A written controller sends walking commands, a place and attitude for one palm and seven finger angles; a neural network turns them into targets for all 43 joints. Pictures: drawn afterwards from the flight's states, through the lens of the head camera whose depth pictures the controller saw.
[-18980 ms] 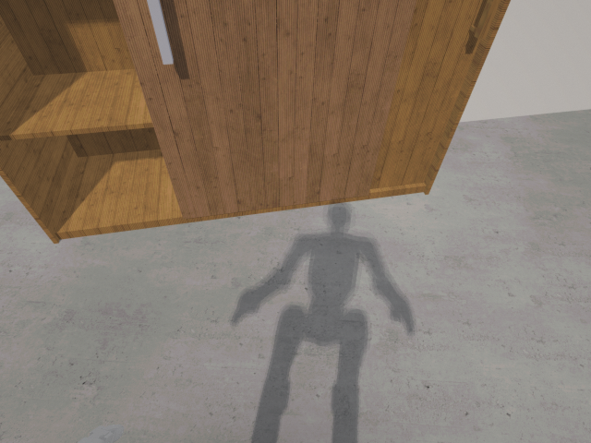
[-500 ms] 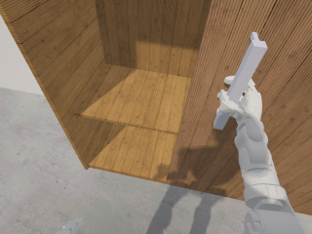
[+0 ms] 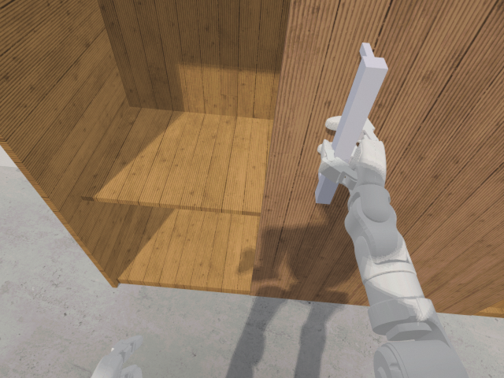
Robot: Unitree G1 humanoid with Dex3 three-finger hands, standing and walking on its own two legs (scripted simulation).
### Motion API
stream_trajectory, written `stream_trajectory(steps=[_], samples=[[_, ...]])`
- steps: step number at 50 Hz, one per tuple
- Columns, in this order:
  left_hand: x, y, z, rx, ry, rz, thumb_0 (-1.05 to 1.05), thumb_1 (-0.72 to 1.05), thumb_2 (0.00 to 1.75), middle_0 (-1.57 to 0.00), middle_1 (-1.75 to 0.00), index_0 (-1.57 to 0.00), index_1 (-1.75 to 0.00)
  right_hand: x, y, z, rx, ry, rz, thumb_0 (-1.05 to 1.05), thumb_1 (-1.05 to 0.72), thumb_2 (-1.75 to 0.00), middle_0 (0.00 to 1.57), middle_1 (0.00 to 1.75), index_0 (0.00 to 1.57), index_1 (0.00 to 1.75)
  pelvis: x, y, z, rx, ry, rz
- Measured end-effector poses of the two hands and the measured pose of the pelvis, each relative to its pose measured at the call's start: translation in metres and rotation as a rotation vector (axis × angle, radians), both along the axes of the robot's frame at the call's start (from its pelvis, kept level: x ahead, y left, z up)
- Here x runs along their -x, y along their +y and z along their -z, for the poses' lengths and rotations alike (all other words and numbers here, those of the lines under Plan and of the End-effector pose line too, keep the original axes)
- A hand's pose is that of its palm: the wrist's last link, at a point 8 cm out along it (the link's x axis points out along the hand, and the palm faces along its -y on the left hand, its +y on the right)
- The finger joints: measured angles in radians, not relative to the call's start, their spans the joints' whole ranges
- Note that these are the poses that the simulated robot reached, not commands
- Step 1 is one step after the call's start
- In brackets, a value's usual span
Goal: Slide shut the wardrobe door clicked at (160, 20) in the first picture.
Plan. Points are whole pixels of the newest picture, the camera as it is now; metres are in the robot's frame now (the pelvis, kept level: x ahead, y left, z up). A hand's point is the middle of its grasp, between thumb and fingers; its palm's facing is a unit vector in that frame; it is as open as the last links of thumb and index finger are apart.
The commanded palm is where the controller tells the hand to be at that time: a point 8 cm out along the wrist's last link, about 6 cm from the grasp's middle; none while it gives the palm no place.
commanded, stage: tug the door sideways, standing still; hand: right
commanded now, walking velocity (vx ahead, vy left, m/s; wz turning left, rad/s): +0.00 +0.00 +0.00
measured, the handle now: (341, 135) +0.47 -0.09 +0.15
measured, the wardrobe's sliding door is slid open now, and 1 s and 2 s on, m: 0.53 0.49 0.32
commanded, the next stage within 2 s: step sideways, sliding the door along in 0.44 s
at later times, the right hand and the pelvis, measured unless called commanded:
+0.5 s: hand (312, 160) +0.42 -0.05 +0.14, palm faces +0.04 +1.00 -0.03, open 6.1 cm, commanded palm +0.40 -0.05 +0.14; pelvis -0.03 +0.00 -0.01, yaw -1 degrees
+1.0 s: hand (302, 159) +0.42 -0.03 +0.14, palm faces -0.07 +0.99 -0.09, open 6.4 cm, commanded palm +0.41 -0.06 +0.14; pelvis -0.03 +0.04 -0.01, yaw +1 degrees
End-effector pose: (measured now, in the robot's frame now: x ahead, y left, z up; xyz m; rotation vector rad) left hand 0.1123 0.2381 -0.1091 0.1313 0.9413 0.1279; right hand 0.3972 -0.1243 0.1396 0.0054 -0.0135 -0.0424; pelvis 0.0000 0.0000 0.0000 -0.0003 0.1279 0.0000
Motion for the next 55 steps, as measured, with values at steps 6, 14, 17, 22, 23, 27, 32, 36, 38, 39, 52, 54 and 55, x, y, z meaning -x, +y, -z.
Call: stream_trajectory(steps=[6, 14, 17, 22, 23, 27, 32, 36, 38, 39, 52, 54, 55], samples=[[0.013, -0.008, 0.006, 0.023, 0.016, 0.011, 0.01, 0.91, 0.9, -0.2, -0.3, -0.2, -0.3, 0.001, 0.002, 0.0, 0.01, -0.003, 0.009, 0.01, -0.68, -0.84, 0.32, 1.4, 0.31, 1.4, 0.008, -0.002, 0.002, -0.002, 0.001, 0.006], [0.047, -0.009, 0.015, 0.031, 0.083, 0.012, 0.01, 0.91, 0.9, -0.2, -0.3, -0.2, -0.3, 0.002, 0.008, 0.0, 0.026, -0.009, 0.013, 0.0, -0.7, -0.83, 0.31, 1.4, 0.27, 1.4, 0.02, -0.003, 0.005, -0.008, 0.007, 0.016], [0.059, -0.007, 0.017, 0.027, 0.103, 0.008, 0.01, 0.91, 0.9, -0.2, -0.3, -0.2, -0.3, 0.002, 0.012, 0.0, 0.03, -0.011, 0.01, 0.0, -0.7, -0.82, 0.32, 1.4, 0.27, 1.4, 0.024, -0.003, 0.006, -0.01, 0.009, 0.018], [0.075, -0.003, 0.018, 0.021, 0.121, -0.002, 0.01, 0.91, 0.9, -0.2, -0.3, -0.2, -0.3, 0.002, 0.019, 0.0, 0.033, -0.014, 0.005, -0.01, -0.71, -0.81, 0.32, 1.4, 0.26, 1.4, 0.029, -0.003, 0.007, -0.012, 0.012, 0.018], [0.077, -0.002, 0.018, 0.02, 0.122, -0.004, 0.01, 0.91, 0.9, -0.2, -0.3, -0.2, -0.3, 0.002, 0.02, 0.0, 0.033, -0.014, 0.003, -0.01, -0.71, -0.81, 0.32, 1.4, 0.26, 1.4, 0.03, -0.003, 0.007, -0.012, 0.012, 0.017], [0.084, 0.0, 0.018, 0.017, 0.121, -0.008, 0.01, 0.91, 0.9, -0.2, -0.3, -0.2, -0.3, 0.002, 0.027, 0.0, 0.034, -0.015, -0.003, -0.01, -0.7, -0.8, 0.33, 1.4, 0.27, 1.4, 0.033, -0.003, 0.007, -0.013, 0.014, 0.017], [0.086, 0.004, 0.016, -0.01, 0.121, -0.066, 0.01, 0.91, 0.9, -0.2, -0.3, -0.2, -0.3, -0.003, 0.029, -0.002, 0.084, -0.022, -0.083, -0.01, -0.65, -0.77, 0.36, 1.4, 0.28, 1.4, 0.037, -0.003, 0.004, -0.008, -0.027, -0.019], [0.081, 0.011, 0.018, -0.032, 0.101, -0.109, 0.01, 0.9, 0.9, -0.2, -0.3, -0.2, -0.3, -0.007, 0.03, -0.003, 0.118, -0.024, -0.131, -0.02, -0.61, -0.75, 0.4, 1.4, 0.31, 1.4, 0.039, -0.001, 0.007, -0.004, -0.057, -0.041], [0.077, 0.013, 0.021, -0.035, 0.097, -0.114, 0.01, 0.91, 0.9, -0.2, -0.3, -0.2, -0.3, -0.007, 0.032, -0.003, 0.125, -0.023, -0.134, -0.03, -0.6, -0.75, 0.41, 1.4, 0.33, 1.4, 0.039, 0.002, 0.009, -0.004, -0.073, -0.043], [0.075, 0.015, 0.024, -0.033, 0.099, -0.114, 0.01, 0.91, 0.9, -0.2, -0.3, -0.2, -0.3, -0.007, 0.032, -0.003, 0.128, -0.022, -0.132, -0.03, -0.6, -0.75, 0.42, 1.4, 0.33, 1.4, 0.039, 0.005, 0.01, -0.007, -0.081, -0.042], [0.034, 0.045, 0.025, -0.042, 0.104, -0.021, 0.01, 0.9, 0.9, -0.2, -0.3, -0.2, -0.3, -0.006, 0.038, -0.001, 0.102, -0.057, -0.1, -0.02, -0.61, -0.82, 0.45, 1.4, 0.3, 1.4, 0.034, 0.047, 0.012, 0.019, -0.159, -0.023], [0.026, 0.052, 0.027, -0.03, 0.093, -0.005, 0.01, 0.9, 0.9, -0.2, -0.3, -0.2, -0.3, -0.006, 0.039, 0.0, 0.11, -0.064, -0.08, -0.03, -0.61, -0.83, 0.45, 1.4, 0.27, 1.4, 0.037, 0.057, 0.013, 0.017, -0.17, -0.016], [0.022, 0.055, 0.029, -0.022, 0.092, 0.006, 0.01, 0.9, 0.9, -0.2, -0.3, -0.2, -0.3, -0.005, 0.04, 0.0, 0.116, -0.066, -0.065, -0.03, -0.61, -0.83, 0.45, 1.4, 0.26, 1.4, 0.037, 0.063, 0.014, 0.013, -0.176, -0.007]])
